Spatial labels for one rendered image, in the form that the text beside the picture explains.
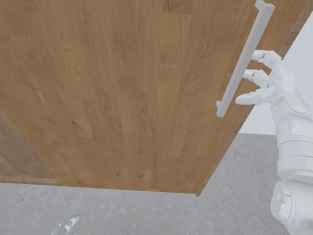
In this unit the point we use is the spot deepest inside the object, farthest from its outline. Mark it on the handle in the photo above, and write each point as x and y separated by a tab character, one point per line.
265	12

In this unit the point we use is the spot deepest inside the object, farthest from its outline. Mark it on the right robot forearm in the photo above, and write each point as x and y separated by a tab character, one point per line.
294	133

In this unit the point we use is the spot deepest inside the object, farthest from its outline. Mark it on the left robot hand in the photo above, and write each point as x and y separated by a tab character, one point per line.
66	225

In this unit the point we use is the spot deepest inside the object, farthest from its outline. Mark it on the robot right upper arm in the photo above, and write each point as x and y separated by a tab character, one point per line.
292	204

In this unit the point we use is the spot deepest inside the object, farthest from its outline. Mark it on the wardrobe door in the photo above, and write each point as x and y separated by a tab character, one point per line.
17	158
121	94

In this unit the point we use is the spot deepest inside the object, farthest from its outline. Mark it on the right robot hand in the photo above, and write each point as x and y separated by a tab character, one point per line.
281	79

